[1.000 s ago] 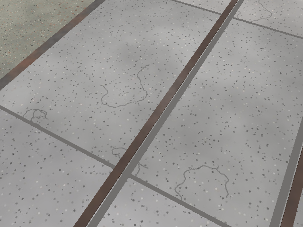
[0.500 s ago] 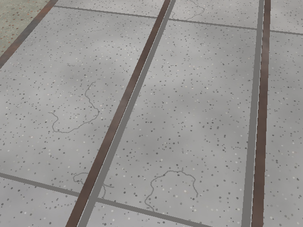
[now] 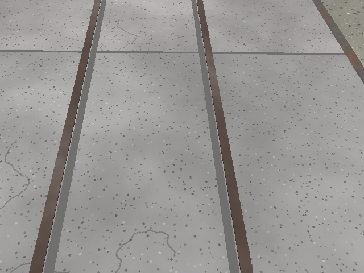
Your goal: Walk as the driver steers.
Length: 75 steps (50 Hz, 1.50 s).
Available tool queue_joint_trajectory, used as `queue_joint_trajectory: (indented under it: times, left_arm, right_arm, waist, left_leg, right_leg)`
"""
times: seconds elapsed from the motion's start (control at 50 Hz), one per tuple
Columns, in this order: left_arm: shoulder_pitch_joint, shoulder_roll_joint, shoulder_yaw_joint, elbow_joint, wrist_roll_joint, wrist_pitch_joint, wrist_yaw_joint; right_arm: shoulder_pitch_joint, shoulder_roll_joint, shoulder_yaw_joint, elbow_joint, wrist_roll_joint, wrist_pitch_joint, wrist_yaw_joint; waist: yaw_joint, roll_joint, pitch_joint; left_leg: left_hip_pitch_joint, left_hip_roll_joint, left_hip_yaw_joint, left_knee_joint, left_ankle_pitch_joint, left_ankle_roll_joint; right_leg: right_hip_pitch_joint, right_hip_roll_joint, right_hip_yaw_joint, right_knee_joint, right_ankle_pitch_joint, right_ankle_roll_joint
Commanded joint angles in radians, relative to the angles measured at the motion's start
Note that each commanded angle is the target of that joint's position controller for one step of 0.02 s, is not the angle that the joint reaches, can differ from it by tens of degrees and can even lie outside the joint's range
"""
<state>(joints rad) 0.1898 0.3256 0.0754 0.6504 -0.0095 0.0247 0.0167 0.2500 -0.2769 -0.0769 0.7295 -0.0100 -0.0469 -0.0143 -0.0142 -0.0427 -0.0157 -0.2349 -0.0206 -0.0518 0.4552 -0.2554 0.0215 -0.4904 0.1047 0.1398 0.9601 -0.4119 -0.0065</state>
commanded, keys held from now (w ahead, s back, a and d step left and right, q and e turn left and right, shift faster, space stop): w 1.00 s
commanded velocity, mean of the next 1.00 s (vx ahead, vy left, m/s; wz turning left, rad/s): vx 0.44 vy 0.00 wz -0.08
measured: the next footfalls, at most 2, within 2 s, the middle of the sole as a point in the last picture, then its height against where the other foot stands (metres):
right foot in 0.30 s outside the picture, level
left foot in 0.78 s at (167, 272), level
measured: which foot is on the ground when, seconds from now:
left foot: down 0.00-0.30, up 0.32-0.76, down 0.78-1.00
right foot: up 0.00-0.28, down 0.30-0.78, up 0.80-1.00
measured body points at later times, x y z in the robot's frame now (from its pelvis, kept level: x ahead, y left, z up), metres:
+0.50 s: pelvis +0.16 -0.07 +0.01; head +0.18 -0.09 +0.46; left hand +0.23 +0.20 -0.10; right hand +0.28 -0.35 -0.11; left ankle +0.20 +0.09 -0.66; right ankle +0.12 -0.16 -0.74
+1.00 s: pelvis +0.45 -0.04 +0.00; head +0.48 -0.03 +0.45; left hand +0.58 +0.23 -0.11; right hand +0.53 -0.31 -0.11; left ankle +0.48 +0.04 -0.74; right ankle +0.45 -0.20 -0.66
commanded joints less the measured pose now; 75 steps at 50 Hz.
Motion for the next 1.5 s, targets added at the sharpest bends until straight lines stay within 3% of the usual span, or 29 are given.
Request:
queue_joint_trajectory:
  times: [0.02, 0.14, 0.2, 0.28, 0.3, 0.32, 0.34, 0.36, 0.42, 0.58, 0.7, 0.74, 0.78, 0.8, 0.82, 0.84, 0.86, 0.9, 0.96, 1.04, 1.16, 1.24, 1.26, 1.28, 1.3, 1.32, 1.34, 1.4, 1.5]
  left_arm:
    - [-0.012, 0.084, 0.027, -0.051, 0.007, -0.036, -0.011]
    - [-0.137, 0.008, -0.010, -0.086, -0.005, -0.078, -0.031]
    - [-0.135, 0.029, -0.007, -0.087, -0.015, -0.088, -0.042]
    - [0.086, 0.082, 0.022, -0.020, -0.024, -0.093, -0.034]
    - [0.235, 0.141, 0.039, 0.000, -0.013, -0.093, -0.023]
    - [0.305, 0.271, 0.064, 0.007, 0.007, -0.089, -0.025]
    - [0.301, 0.190, 0.045, 0.015, 0.004, -0.099, -0.035]
    - [0.249, 0.133, 0.023, 0.014, 0.004, -0.105, -0.038]
    - [0.136, 0.065, -0.001, 0.000, 0.017, -0.105, -0.040]
    - [0.189, 0.102, 0.007, 0.070, 0.000, -0.109, -0.016]
    - [0.266, 0.127, 0.015, 0.134, -0.014, -0.092, -0.011]
    - [0.259, 0.148, 0.021, 0.139, -0.011, -0.081, -0.006]
    - [0.239, 0.144, 0.015, 0.133, -0.001, -0.068, 0.001]
    - [0.255, 0.093, -0.006, 0.104, 0.027, -0.070, 0.005]
    - [0.412, -0.037, -0.041, 0.106, 0.010, -0.090, -0.010]
    - [0.304, 0.086, -0.016, 0.112, -0.015, -0.108, -0.017]
    - [0.188, 0.122, -0.004, 0.073, -0.038, -0.118, -0.021]
    - [0.111, 0.098, -0.005, 0.059, -0.012, -0.123, -0.014]
    - [0.175, 0.047, -0.011, 0.078, -0.006, -0.094, -0.013]
    - [0.055, 0.026, -0.019, 0.039, 0.015, -0.085, -0.007]
    - [-0.096, 0.009, -0.027, 0.007, 0.011, -0.108, -0.034]
    - [-0.029, 0.060, -0.004, 0.021, 0.027, -0.113, -0.044]
    - [0.031, 0.105, 0.011, 0.040, 0.035, -0.117, -0.036]
    - [0.083, 0.171, 0.020, 0.035, 0.052, -0.115, -0.029]
    - [0.101, 0.112, 0.001, 0.040, 0.054, -0.099, -0.025]
    - [0.114, 0.049, -0.016, 0.045, 0.029, -0.085, -0.032]
    - [0.061, 0.045, -0.019, 0.049, 0.015, -0.078, -0.036]
    - [-0.106, 0.047, -0.022, 0.040, 0.029, -0.063, -0.035]
    - [-0.141, 0.039, -0.019, 0.074, 0.029, -0.052, -0.018]
  right_arm:
    - [-0.011, -0.132, -0.023, -0.057, 0.011, -0.024, -0.013]
    - [0.066, -0.177, -0.031, -0.034, 0.022, -0.027, -0.005]
    - [0.103, -0.202, -0.034, -0.019, 0.034, -0.023, 0.010]
    - [0.094, -0.151, -0.011, -0.008, 0.034, -0.015, 0.020]
    - [0.070, -0.080, 0.016, -0.029, 0.016, -0.022, 0.025]
    - [0.094, -0.025, 0.031, -0.088, 0.020, -0.048, 0.016]
    - [0.050, -0.135, 0.004, -0.087, 0.040, -0.062, 0.011]
    - [0.015, -0.164, -0.007, -0.091, 0.053, -0.067, 0.017]
    - [-0.010, -0.122, -0.002, -0.073, 0.022, -0.060, 0.027]
    - [-0.204, -0.042, 0.033, -0.115, 0.019, -0.052, 0.047]
    - [-0.330, -0.068, 0.030, -0.164, 0.029, -0.063, 0.080]
    - [-0.276, -0.099, 0.016, -0.156, 0.024, -0.062, 0.078]
    - [-0.026, -0.170, -0.021, -0.096, 0.021, -0.054, 0.058]
    - [0.157, -0.243, -0.036, -0.065, 0.009, -0.046, 0.044]
    - [0.172, -0.275, -0.039, -0.045, 0.009, -0.048, 0.055]
    - [0.158, -0.175, -0.017, -0.051, 0.024, -0.045, 0.051]
    - [0.089, -0.149, -0.007, -0.053, 0.024, -0.043, 0.044]
    - [-0.011, -0.124, 0.001, -0.059, 0.007, -0.045, 0.044]
    - [-0.039, -0.104, 0.004, -0.047, 0.004, -0.063, 0.048]
    - [-0.026, -0.138, -0.003, -0.009, 0.006, -0.065, 0.036]
    - [0.056, -0.167, -0.003, 0.047, 0.016, -0.032, 0.019]
    - [0.018, -0.167, -0.003, 0.065, 0.025, -0.007, 0.008]
    - [0.046, -0.143, 0.004, 0.067, 0.015, -0.007, 0.007]
    - [0.122, -0.094, 0.024, 0.056, -0.013, -0.017, 0.009]
    - [0.237, -0.028, 0.051, 0.086, -0.004, -0.014, 0.013]
    - [0.201, -0.108, 0.034, 0.097, 0.013, 0.000, 0.017]
    - [0.135, -0.135, 0.022, 0.082, 0.027, 0.017, 0.014]
    - [0.057, -0.112, 0.017, 0.072, 0.016, 0.076, -0.014]
    - [0.094, -0.069, 0.024, 0.123, 0.002, 0.083, -0.024]
  waist:
    - [0.000, 0.176, 0.055]
    - [-0.063, 0.207, 0.063]
    - [-0.066, 0.214, 0.066]
    - [0.065, 0.154, 0.003]
    - [0.136, 0.013, -0.101]
    - [0.117, -0.281, -0.165]
    - [0.138, -0.171, -0.119]
    - [0.110, -0.139, -0.020]
    - [0.049, -0.068, 0.058]
    - [0.075, -0.029, 0.088]
    - [0.083, -0.021, 0.113]
    - [0.042, -0.049, 0.055]
    - [-0.093, -0.058, -0.122]
    - [-0.143, 0.074, -0.286]
    - [-0.044, 0.343, -0.435]
    - [-0.100, 0.229, -0.358]
    - [-0.091, 0.174, -0.185]
    - [-0.025, 0.056, -0.040]
    - [0.039, 0.107, -0.028]
    - [0.031, 0.089, 0.052]
    - [-0.034, 0.105, 0.008]
    - [0.033, 0.113, -0.035]
    - [0.047, 0.065, -0.082]
    - [0.023, -0.067, -0.210]
    - [0.013, -0.225, -0.339]
    - [0.042, -0.149, -0.350]
    - [0.037, -0.092, -0.255]
    - [-0.018, -0.074, -0.090]
    - [-0.034, -0.090, -0.095]
  left_leg:
    - [0.137, 0.253, -0.328, -0.290, -0.296, 0.150]
    - [0.074, 0.220, -0.159, -0.303, -0.078, 0.155]
    - [0.041, 0.249, -0.158, -0.275, -0.086, 0.169]
    - [-0.086, 0.214, -0.104, -0.081, 0.029, 0.111]
    - [-0.205, 0.129, -0.004, 0.233, -0.002, 0.048]
    - [-0.516, 0.012, 0.069, 0.567, -0.264, -0.009]
    - [-0.612, 0.046, -0.025, 0.732, -0.290, -0.009]
    - [-0.665, 0.094, -0.029, 0.764, -0.196, 0.013]
    - [-0.578, 0.156, -0.015, 0.667, 0.003, 0.010]
    - [-0.453, 0.105, 0.054, 0.236, 0.335, -0.039]
    - [-0.418, 0.065, 0.049, 0.059, 0.312, 0.023]
    - [-0.309, 0.022, 0.082, 0.054, 0.225, 0.054]
    - [0.070, 0.000, 0.107, 0.050, 0.240, 0.115]
    - [0.412, 0.210, -0.133, 0.108, 0.285, 0.180]
    - [0.702, 0.421, -0.647, -0.027, 0.011, 0.343]
    - [0.645, 0.385, -0.672, -0.119, -0.118, 0.296]
    - [0.496, 0.352, -0.505, -0.145, -0.077, 0.255]
    - [0.221, 0.282, -0.327, -0.197, 0.150, 0.232]
    - [0.075, 0.241, -0.218, -0.282, 0.228, 0.249]
    - [0.012, 0.211, -0.080, -0.312, 0.464, 0.239]
    - [0.095, 0.179, 0.015, -0.219, 0.582, 0.169]
    - [0.171, 0.193, -0.023, -0.035, 0.554, 0.115]
    - [0.148, 0.131, 0.003, 0.085, 0.524, 0.076]
    - [-0.016, 0.058, 0.035, 0.290, 0.242, 0.019]
    - [-0.191, -0.013, 0.022, 0.533, -0.349, -0.043]
    - [-0.217, 0.010, -0.048, 0.608, -0.467, -0.058]
    - [-0.269, 0.037, -0.046, 0.643, -0.434, -0.069]
    - [-0.179, 0.092, -0.022, 0.487, -0.297, -0.092]
    - [0.063, 0.061, 0.043, 0.181, -0.019, -0.069]
  right_leg:
    - [-0.257, -0.081, -0.013, 0.130, 0.101, 0.036]
    - [-0.081, -0.131, -0.146, -0.217, 0.190, 0.044]
    - [0.035, -0.117, -0.171, -0.337, 0.151, 0.023]
    - [0.422, -0.095, -0.170, -0.500, 0.212, -0.046]
    - [0.626, -0.266, 0.042, -0.556, 0.141, -0.099]
    - [0.781, -0.495, 0.495, -0.676, -0.053, -0.256]
    - [0.719, -0.500, 0.590, -0.733, -0.191, -0.300]
    - [0.654, -0.465, 0.470, -0.735, -0.183, -0.270]
    - [0.475, -0.342, 0.220, -0.780, 0.121, -0.219]
    - [0.385, -0.273, -0.035, -0.834, 0.466, -0.189]
    - [0.543, -0.348, -0.032, -0.771, 0.548, -0.166]
    - [0.597, -0.348, -0.043, -0.670, 0.821, -0.144]
    - [0.513, -0.285, -0.096, -0.351, 1.038, -0.100]
    - [0.272, -0.220, -0.124, -0.020, 0.677, -0.070]
    - [-0.093, -0.031, -0.052, 0.302, -0.154, -0.016]
    - [-0.200, -0.079, 0.033, 0.380, -0.159, -0.023]
    - [-0.254, -0.127, -0.009, 0.367, -0.071, -0.028]
    - [-0.187, -0.203, -0.051, 0.259, 0.067, -0.018]
    - [-0.080, -0.241, -0.055, 0.183, 0.118, 0.004]
    - [-0.125, -0.247, -0.082, -0.025, 0.272, 0.044]
    - [0.021, -0.159, -0.119, -0.374, 0.548, 0.026]
    - [0.140, -0.128, -0.115, -0.507, 0.502, -0.035]
    - [0.271, -0.151, -0.104, -0.539, 0.734, -0.060]
    - [0.539, -0.320, 0.046, -0.439, 1.148, -0.145]
    - [0.717, -0.496, 0.261, -0.445, 1.233, -0.310]
    - [0.668, -0.473, 0.295, -0.485, 1.051, -0.312]
    - [0.583, -0.439, 0.257, -0.530, 0.841, -0.279]
    - [0.261, -0.353, 0.152, -0.662, 0.412, -0.203]
    - [0.129, -0.282, 0.034, -0.691, 0.169, -0.176]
